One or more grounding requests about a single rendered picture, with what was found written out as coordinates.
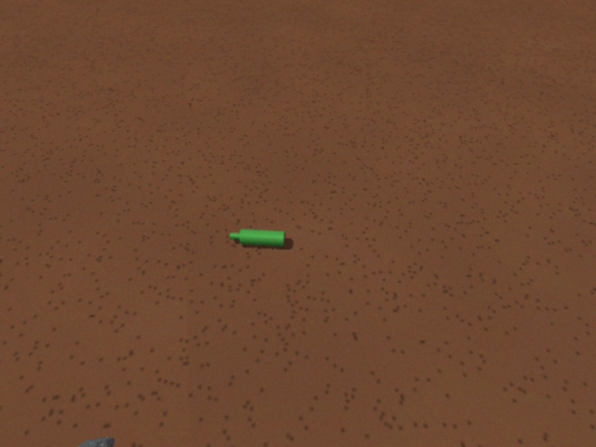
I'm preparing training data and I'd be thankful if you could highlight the bottle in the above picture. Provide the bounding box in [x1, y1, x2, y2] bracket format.
[230, 229, 285, 246]

